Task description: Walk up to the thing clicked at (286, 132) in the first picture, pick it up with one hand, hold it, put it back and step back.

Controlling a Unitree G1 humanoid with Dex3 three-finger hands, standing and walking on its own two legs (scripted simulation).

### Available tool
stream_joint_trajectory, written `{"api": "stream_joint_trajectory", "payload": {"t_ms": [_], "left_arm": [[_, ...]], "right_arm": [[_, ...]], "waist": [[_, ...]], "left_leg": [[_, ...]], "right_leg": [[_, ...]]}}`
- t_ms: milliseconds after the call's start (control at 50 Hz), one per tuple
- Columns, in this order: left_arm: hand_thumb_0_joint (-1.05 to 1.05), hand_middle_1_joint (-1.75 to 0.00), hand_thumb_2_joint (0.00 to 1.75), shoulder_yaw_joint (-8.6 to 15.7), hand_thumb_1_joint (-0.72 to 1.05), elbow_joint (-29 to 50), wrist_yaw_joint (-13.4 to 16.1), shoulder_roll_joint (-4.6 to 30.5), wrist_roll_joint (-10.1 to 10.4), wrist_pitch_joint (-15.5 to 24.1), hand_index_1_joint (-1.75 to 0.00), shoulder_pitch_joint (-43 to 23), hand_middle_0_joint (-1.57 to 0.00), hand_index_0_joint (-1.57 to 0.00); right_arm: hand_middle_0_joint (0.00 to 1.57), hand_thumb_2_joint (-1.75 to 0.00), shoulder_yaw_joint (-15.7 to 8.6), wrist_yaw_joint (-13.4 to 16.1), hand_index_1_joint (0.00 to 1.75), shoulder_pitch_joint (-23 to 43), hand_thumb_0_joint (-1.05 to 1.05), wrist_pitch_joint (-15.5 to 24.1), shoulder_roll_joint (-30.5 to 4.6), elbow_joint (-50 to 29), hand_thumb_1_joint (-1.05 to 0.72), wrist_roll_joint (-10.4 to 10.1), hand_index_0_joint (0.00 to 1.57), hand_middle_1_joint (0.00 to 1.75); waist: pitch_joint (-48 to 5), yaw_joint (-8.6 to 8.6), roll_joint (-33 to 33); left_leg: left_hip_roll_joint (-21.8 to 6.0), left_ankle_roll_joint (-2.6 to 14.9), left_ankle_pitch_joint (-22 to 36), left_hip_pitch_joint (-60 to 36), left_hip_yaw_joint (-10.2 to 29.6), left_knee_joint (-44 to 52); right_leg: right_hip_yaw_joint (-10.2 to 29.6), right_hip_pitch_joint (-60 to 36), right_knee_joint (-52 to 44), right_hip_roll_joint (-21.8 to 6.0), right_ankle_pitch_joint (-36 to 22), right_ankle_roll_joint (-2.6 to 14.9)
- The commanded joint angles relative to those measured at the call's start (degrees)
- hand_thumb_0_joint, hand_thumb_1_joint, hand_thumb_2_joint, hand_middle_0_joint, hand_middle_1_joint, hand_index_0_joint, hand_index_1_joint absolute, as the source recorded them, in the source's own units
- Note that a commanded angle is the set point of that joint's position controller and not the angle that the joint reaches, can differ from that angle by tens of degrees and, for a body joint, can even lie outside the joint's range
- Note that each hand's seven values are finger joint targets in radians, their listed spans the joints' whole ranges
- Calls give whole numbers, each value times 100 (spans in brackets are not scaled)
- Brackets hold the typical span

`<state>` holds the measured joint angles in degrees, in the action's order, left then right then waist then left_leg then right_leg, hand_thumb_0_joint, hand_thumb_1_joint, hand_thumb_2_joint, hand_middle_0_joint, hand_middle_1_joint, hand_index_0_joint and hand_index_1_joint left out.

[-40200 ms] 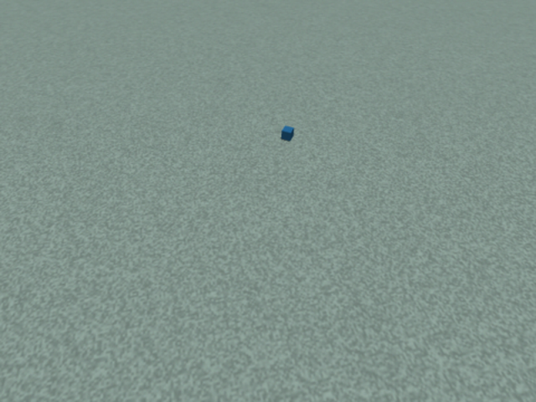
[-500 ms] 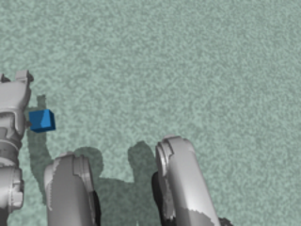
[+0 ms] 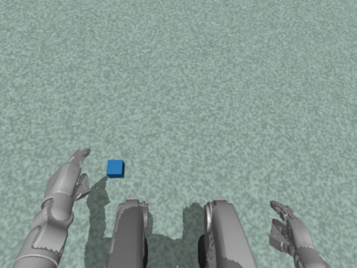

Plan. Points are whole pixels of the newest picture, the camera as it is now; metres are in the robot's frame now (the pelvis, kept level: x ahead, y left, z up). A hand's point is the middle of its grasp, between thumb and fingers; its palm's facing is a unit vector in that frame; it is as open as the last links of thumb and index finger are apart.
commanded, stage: home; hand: left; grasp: from above
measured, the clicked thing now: (116, 169) +0.47 +0.25 -0.48
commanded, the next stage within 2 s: none
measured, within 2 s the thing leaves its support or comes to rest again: neither
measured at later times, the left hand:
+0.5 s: hand (48, 205) +0.25 +0.20 +0.12, palm faces +0.10 -0.97 -0.23, open 7.4 cm
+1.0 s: hand (31, 223) +0.22 +0.19 +0.16, palm faces +0.12 -0.97 -0.19, open 7.4 cm
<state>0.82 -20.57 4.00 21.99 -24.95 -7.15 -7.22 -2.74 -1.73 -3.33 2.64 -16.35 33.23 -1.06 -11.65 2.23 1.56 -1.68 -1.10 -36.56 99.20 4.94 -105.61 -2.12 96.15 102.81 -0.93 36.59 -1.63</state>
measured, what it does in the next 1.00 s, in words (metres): rises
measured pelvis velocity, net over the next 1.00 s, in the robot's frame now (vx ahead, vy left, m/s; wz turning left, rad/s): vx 0.07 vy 0.00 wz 0.07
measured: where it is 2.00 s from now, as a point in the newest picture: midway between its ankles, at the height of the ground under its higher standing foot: outside the picture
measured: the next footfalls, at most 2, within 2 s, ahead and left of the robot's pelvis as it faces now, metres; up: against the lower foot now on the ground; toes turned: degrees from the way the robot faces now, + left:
none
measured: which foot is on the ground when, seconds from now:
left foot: down 0.00-1.00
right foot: down 0.00-1.00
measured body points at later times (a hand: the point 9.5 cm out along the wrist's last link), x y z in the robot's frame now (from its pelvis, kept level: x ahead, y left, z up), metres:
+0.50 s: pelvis +0.06 +0.00 +0.18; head +0.11 +0.02 +0.62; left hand +0.24 +0.25 +0.13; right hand +0.22 -0.23 +0.10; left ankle +0.08 +0.13 -0.47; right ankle +0.08 -0.14 -0.47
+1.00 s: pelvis +0.07 +0.00 +0.20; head +0.09 +0.00 +0.65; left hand +0.21 +0.24 +0.18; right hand +0.26 -0.23 +0.15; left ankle +0.08 +0.13 -0.47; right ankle +0.08 -0.14 -0.47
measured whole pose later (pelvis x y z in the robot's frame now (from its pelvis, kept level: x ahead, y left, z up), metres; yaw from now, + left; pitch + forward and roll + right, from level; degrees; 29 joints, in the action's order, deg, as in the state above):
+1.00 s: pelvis +0.07 +0.00 +0.20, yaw +4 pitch +10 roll -3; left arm 1.9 7.5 0.7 12.5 3.2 -26.3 28.7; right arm 1.8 10.2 -15.6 14.0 -12.7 29.8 0.1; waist -9.5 1.7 2.5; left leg -2.0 -1.2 -27.8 40.2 3.6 -58.4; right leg -3.4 36.8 54.8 -1.2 27.5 -1.3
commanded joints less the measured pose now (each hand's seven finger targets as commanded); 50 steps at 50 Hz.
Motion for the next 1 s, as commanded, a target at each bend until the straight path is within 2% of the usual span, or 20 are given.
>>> {"api": "stream_joint_trajectory", "payload": {"t_ms": [0,20,40,60,80,100,120,140,220,280,320,380,440,500,640,680,720,760,900,980], "left_arm": [[0,-30,90,351,90,1787,90,686,727,-213,-30,-304,-20,-20],[0,-30,90,394,90,1873,83,688,886,-319,-30,-102,-20,-20],[0,-30,90,310,90,1961,68,588,1055,-417,-30,139,-20,-20],[0,-30,90,402,90,2119,83,610,1232,-508,-30,284,-20,-20],[0,-30,90,367,90,2207,85,546,1402,-590,-30,424,-20,-20],[0,-30,90,355,90,2350,91,484,1561,-653,-30,527,-20,-20],[0,-30,90,440,90,2490,105,483,1716,-710,-30,631,-20,-20],[0,-30,90,412,90,2542,110,427,1826,-782,-30,850,-20,-20],[0,-30,90,431,90,2814,166,165,2193,-1034,-30,1484,-20,-20],[0,-30,90,483,90,2944,177,-17,2429,-1221,-30,1833,-20,-20],[0,-30,90,483,90,3109,165,-143,2571,-1339,-30,2121,-20,-20],[0,-30,90,553,90,3348,140,-247,2767,-1503,-30,2618,-20,-20],[0,-30,90,557,90,3712,92,-333,2880,-1636,-30,3016,-20,-20],[0,-30,90,501,90,3828,20,-408,2898,-1741,-30,3417,-20,-20],[0,-30,90,409,90,3913,-176,-452,2857,-1802,-30,3640,-20,-20],[0,-30,90,468,90,3948,-223,-407,2857,-1784,-30,3536,-20,-20],[0,-30,90,417,90,3841,-275,-426,2829,-1764,-30,3414,-20,-20],[0,-30,90,500,90,3936,-292,-346,2821,-1703,-30,3324,-20,-20],[0,-30,90,506,90,3904,-289,-338,2754,-1635,-30,3430,-20,-20],[0,-30,90,475,89,3905,-290,-334,2760,-1601,-30,3374,-20,-20]], "right_arm": [[20,-90,-207,275,30,-296,0,322,-727,-696,-90,-89,20,30],[20,-90,-187,320,30,-260,0,349,-728,-743,-90,-106,20,30],[20,-90,-156,364,30,-217,0,384,-676,-774,-90,-111,20,30],[20,-90,-126,403,30,-223,0,412,-650,-845,-90,-116,20,30],[20,-90,-88,443,30,-201,0,448,-612,-886,-90,-122,20,30],[20,-90,-66,484,30,-236,0,482,-562,-895,-90,-124,20,30],[20,-90,-32,524,30,-267,0,519,-556,-943,-90,-133,20,30],[20,-90,-3,564,30,-308,0,547,-501,-933,-90,-136,20,30],[20,-90,115,752,30,-552,0,664,-366,-1022,-90,-151,20,30],[20,-90,197,920,30,-710,0,758,-316,-1037,-90,-136,20,30],[20,-90,225,1034,30,-825,0,828,-285,-1043,-90,-131,20,30],[20,-90,279,1153,30,-970,0,925,-258,-1140,-90,-110,20,30],[20,-90,282,1244,30,-1074,0,1014,-210,-1232,-90,-87,20,30],[20,-90,275,1291,30,-1105,0,1093,-205,-1233,-90,-47,20,30],[20,-90,224,1301,30,-1075,0,1271,-266,-1299,-90,15,20,30],[20,-90,193,1299,30,-1048,0,1324,-295,-1299,-90,31,20,30],[20,-90,183,1296,30,-1029,0,1372,-320,-1269,-90,45,20,30],[20,-90,161,1292,30,-997,0,1413,-320,-1262,-90,53,20,30],[20,-90,156,1284,30,-984,0,1483,-330,-1183,-90,82,20,30],[20,-90,156,1276,30,-963,0,1488,-354,-1144,-90,101,20,30]], "waist": [[-2634,222,513],[-2560,176,484],[-2360,228,476],[-2309,211,385],[-2141,233,335],[-2060,270,389],[-2043,234,420],[-1949,208,459],[-1783,201,412],[-1453,203,435],[-1444,211,441],[-1155,125,354],[-1074,81,315],[-740,58,343],[-145,77,0],[-43,88,27],[80,116,18],[-6,79,49],[-283,44,133],[-240,35,168]], "left_leg": [[93,222,223,-2875,-122,2176],[85,218,166,-3035,-90,2333],[84,218,127,-3106,-83,2487],[86,232,47,-3223,-88,2620],[84,240,-85,-3292,-69,2787],[82,237,-13,-3449,-98,2911],[82,226,-68,-3632,-10,3093],[70,210,93,-3817,1,3243],[75,189,810,-4466,-32,3729],[59,158,977,-4888,40,4212],[55,137,1373,-5289,11,4443],[77,138,1679,-5622,-48,4817],[107,135,2220,-6012,-160,5053],[95,111,2457,-6218,-174,5307],[145,180,2091,-6310,-228,5645],[175,187,1918,-6288,-271,5686],[169,188,1795,-6324,-286,5726],[180,186,1867,-6363,-301,5697],[191,175,2304,-6595,-325,5599],[166,158,2203,-6599,-297,5672]], "right_leg": [[-30,-2096,-2049,144,-589,270],[-21,-2207,-2175,146,-539,268],[-19,-2311,-2334,145,-494,260],[0,-2508,-2526,153,-423,250],[18,-2635,-2698,159,-312,247],[43,-2786,-2858,155,-358,248],[35,-2893,-2935,151,-330,250],[29,-3050,-3057,150,-453,248],[2,-3768,-3600,160,-1027,254],[-19,-4213,-4000,152,-1184,237],[-48,-4573,-4259,173,-1488,236],[-102,-5098,-4676,177,-1765,210],[-152,-5636,-5042,211,-2221,196],[-215,-5799,-5246,235,-2356,209],[-272,-6003,-5696,236,-2030,157],[-249,-5976,-5775,213,-1864,146],[-247,-5914,-5798,206,-1735,142],[-238,-5975,-5796,193,-1817,122],[-184,-6154,-5691,173,-2270,133],[-212,-6137,-5700,194,-2139,138]]}}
